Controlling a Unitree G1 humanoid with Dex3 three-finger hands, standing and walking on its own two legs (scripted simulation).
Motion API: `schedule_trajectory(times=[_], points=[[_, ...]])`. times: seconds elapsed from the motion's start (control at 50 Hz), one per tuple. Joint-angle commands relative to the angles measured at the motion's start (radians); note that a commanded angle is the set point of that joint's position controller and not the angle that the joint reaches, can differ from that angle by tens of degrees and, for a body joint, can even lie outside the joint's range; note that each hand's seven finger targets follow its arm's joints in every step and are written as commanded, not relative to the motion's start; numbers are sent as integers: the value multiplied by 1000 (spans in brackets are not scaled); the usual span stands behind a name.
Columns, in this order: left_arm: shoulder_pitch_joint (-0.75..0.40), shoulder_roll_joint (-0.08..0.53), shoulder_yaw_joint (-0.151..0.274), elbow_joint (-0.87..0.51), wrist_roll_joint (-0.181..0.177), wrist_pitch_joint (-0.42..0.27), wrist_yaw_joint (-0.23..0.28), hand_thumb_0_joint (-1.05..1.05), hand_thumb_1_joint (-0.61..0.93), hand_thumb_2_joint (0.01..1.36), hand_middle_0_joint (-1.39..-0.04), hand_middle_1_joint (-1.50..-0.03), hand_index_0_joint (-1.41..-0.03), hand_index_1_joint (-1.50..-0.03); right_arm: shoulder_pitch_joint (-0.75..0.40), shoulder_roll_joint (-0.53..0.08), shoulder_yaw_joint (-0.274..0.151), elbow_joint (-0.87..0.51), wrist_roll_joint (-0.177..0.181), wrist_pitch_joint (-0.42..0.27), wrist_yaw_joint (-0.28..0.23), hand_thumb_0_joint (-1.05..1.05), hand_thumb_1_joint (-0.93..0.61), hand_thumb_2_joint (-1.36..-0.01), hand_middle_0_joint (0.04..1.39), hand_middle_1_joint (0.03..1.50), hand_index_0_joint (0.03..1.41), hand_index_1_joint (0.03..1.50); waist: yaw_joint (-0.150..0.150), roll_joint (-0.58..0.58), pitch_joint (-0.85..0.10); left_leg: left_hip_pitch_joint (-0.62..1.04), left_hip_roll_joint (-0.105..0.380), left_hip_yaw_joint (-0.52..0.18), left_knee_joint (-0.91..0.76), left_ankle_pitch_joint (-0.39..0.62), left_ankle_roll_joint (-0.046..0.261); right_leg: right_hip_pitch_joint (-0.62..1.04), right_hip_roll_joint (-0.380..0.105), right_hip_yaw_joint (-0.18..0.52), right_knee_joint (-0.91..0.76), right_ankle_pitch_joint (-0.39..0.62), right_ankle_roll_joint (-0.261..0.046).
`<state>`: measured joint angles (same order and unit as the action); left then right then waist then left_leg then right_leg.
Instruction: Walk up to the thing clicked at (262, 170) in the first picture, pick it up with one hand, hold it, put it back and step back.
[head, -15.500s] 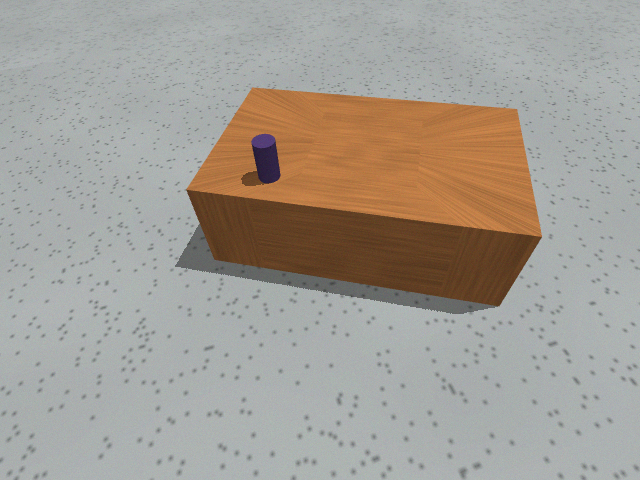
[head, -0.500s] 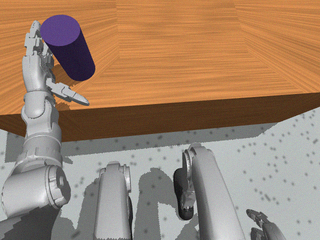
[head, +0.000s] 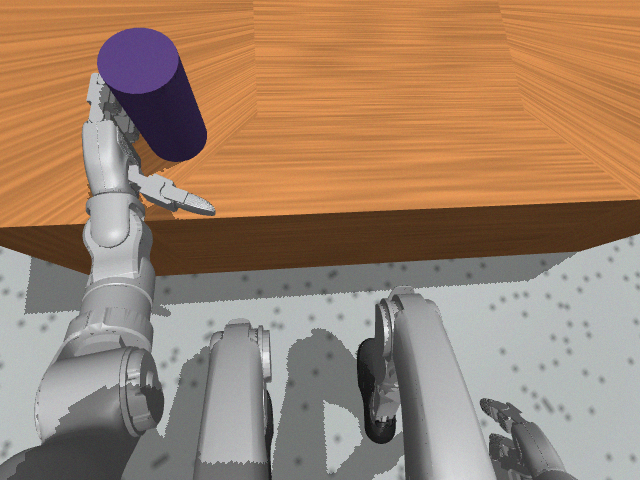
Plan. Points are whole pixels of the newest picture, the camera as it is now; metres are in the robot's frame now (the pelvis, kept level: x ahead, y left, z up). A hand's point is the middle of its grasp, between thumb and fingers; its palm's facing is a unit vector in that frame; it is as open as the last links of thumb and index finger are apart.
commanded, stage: close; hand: left
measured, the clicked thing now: (161, 104) +0.55 +0.15 -0.01
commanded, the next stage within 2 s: settle in 0.66 s
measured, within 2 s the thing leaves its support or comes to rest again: leaves its support in 1.04 s
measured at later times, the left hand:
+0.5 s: hand (173, 142) +0.51 +0.15 -0.03, palm faces +0.03 -1.00 -0.03, open 11.9 cm
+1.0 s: hand (172, 134) +0.52 +0.15 -0.03, palm faces +0.02 -1.00 -0.06, open 10.6 cm
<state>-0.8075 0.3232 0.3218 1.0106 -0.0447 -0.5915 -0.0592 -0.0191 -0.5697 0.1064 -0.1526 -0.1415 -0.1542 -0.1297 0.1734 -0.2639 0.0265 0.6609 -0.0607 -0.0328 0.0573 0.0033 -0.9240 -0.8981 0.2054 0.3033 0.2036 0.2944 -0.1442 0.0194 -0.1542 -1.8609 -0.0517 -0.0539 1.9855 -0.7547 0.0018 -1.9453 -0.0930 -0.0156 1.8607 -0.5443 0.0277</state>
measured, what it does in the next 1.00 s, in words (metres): stands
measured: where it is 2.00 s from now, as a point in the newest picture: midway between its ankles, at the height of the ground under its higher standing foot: (318, 433)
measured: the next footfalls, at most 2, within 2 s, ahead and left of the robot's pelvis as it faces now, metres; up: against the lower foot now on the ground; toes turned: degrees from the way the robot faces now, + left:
none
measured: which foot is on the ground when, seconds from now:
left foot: down 0.00-1.00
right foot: down 0.00-1.00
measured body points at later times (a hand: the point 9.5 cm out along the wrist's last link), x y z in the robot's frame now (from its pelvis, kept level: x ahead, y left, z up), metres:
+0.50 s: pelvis -0.01 +0.00 -0.02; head +0.21 +0.03 +0.37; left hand +0.50 +0.20 -0.03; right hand +0.05 -0.27 -0.14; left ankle +0.05 +0.11 -0.44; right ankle +0.11 -0.14 -0.44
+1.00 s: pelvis -0.01 +0.00 -0.03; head +0.20 +0.03 +0.37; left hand +0.51 +0.20 -0.03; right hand +0.04 -0.27 -0.15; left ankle +0.05 +0.11 -0.44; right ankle +0.11 -0.14 -0.44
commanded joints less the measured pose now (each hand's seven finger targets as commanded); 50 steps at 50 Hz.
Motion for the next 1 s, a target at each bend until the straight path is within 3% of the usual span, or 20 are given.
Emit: schedule_trajectory(times=[0.0, 0.08, 0.1, 0.16, 0.26, 0.3, 0.42, 0.48, 0.52, 0.54, 0.56, 0.62, 0.66, 0.7, 0.8, 0.86, 0.96, 0.98], points=[[-425, 173, -17, -196, 5, -90, -5, 0, -481, 239, -343, -322, -350, -314, 192, -189, -66, -31, -2, -10, -11, 0, -930, -902, 201, 299, 200, 299, -48, 97, -696, 296, -8, 35, -271, 256, 18, 532, 41, -19, -156, 188, -68], [-409, 181, -13, -128, 12, -69, -11, 0, -443, 275, -383, -357, -389, -350, 200, -200, -63, -30, -1, 0, -9, 0, -923, -901, 201, 299, 200, 299, -48, 126, -667, 303, -6, 30, -278, 253, 12, 491, 37, -26, -145, 170, -71], [-404, 197, 7, -127, 6, -66, -10, 0, -432, 281, -409, -372, -414, -365, 200, -199, -62, -33, 2, 3, -11, 0, -927, -901, 201, 299, 200, 299, -39, 107, -662, 284, -8, 34, -275, 241, 17, 501, 38, -24, -151, 164, -68], [-404, 200, 18, -97, 2, -56, -14, 0, -390, 327, -469, -424, -473, -418, 188, -205, -63, -47, 5, 5, -12, 0, -926, -900, 200, 299, 200, 299, -52, 88, -628, 257, -8, 26, -282, 177, 21, 466, 36, -28, -158, 109, -64], [-430, 225, 31, -121, -2, -64, -23, 0, -287, 404, -582, -520, -587, -513, 194, -203, -55, -51, 7, 6, -12, 0, -925, -899, 200, 299, 200, 299, -47, 88, -665, 256, -8, 27, -267, 215, 21, 482, 36, -27, -134, 141, -64], [-460, 202, 10, -118, -2, -67, -26, 0, -229, 448, -626, -565, -631, -557, 203, -207, -59, -47, 6, 6, -12, 0, -924, -899, 200, 299, 200, 299, -65, 112, -659, 272, -7, 18, -268, 213, 17, 449, 34, -32, -126, 137, -66], [-495, 193, -10, -108, 8, -73, -17, 0, -91, 527, -709, -634, -712, -628, 203, -212, -55, -50, 0, 5, -10, 0, -919, -898, 200, 299, 200, 299, -71, 156, -649, 302, -4, 7, -262, 241, 8, 401, 29, -38, -103, 152, -71], [-505, 240, 24, -90, 9, -70, -8, 0, -28, 600, -781, -705, -781, -702, 217, -217, -51, -49, 0, 8, -10, 0, -916, -898, 200, 299, 200, 299, -63, 138, -679, 279, -9, 19, -243, 248, 13, 431, 28, -32, -99, 166, -69], [-501, 226, 20, -81, 15, -67, -3, 0, 36, 632, -815, -743, -817, -736, 233, -212, -50, -33, -4, 14, -8, 0, -912, -896, 200, 299, 200, 299, -65, 143, -694, 281, -10, 24, -239, 259, 12, 441, 30, -33, -96, 176, -69], [-507, 222, 18, -51, 18, -61, 0, 0, 62, 651, -838, -761, -839, -755, 229, -211, -50, -38, -3, 15, -9, 0, -912, -897, 200, 299, 200, 299, -79, 128, -670, 254, -10, 24, -234, 245, 16, 437, 30, -34, -99, 167, -68], [-507, 231, 29, -59, 18, -62, 7, 0, 91, 669, -841, -769, -843, -763, 230, -213, -48, -33, -4, 16, -8, 0, -907, -896, 200, 299, 200, 299, -69, 130, -653, 247, -9, 22, -238, 238, 15, 421, 29, -34, -97, 159, -69], [-510, 257, 43, -39, 26, -64, 11, 0, 179, 730, -908, -830, -908, -825, 226, -214, -46, -35, -4, 20, -6, 0, -906, -895, 200, 299, 200, 299, -76, 121, -635, 226, -9, 19, -244, 186, 18, 405, 30, -37, -96, 110, -65], [-505, 240, 29, -16, 27, -65, 9, 0, 154, 816, -983, -929, -983, -926, 213, -218, -48, -37, -3, 20, -7, 0, -906, -896, 200, 299, 199, 299, -87, 105, -596, 203, -8, 17, -244, 135, 23, 377, 30, -38, -106, 72, -61], [-519, 265, 43, -22, 27, -70, 5, 0, 170, 862, -1035, -990, -1038, -985, 217, -218, -47, -33, -6, 20, -8, 0, -905, -895, 200, 299, 200, 299, -87, 98, -615, 182, -10, 27, -235, 126, 27, 407, 32, -36, -108, 66, -58], [-509, 283, 54, -13, 35, -61, -6, 0, 151, 992, -1061, -1105, -1056, -1116, 225, -220, -46, -46, -6, 26, -7, 0, -923, -903, 201, 300, 200, 300, -77, 109, -665, 193, -13, 35, -224, 172, 26, 427, 32, -30, -98, 107, -61], [-530, 281, 35, -53, 45, -48, -8, 0, 180, 1042, -1089, -1145, -1084, -1157, 226, -223, -46, -60, -5, 30, -8, 0, -919, -903, 201, 300, 200, 300, -70, 151, -686, 246, -10, 25, -245, 202, 17, 431, 28, -33, -95, 130, -66], [-567, 298, 43, -175, 23, -20, -15, 0, 135, 1088, -1125, -1196, -1120, -1211, 249, -225, -55, -63, 10, 38, -14, 0, -919, -905, 200, 300, 200, 300, -61, 169, -752, 306, -5, 23, -263, 227, 17, 475, 28, -30, -115, 150, -66], [-569, 287, 31, -163, 17, -12, -16, 0, 110, 1098, -1143, -1219, -1138, -1235, 257, -215, -51, -59, 13, 40, -15, 0, -921, -905, 200, 300, 200, 300, -72, 159, -751, 293, -6, 27, -268, 217, 19, 501, 30, -29, -127, 143, -66]])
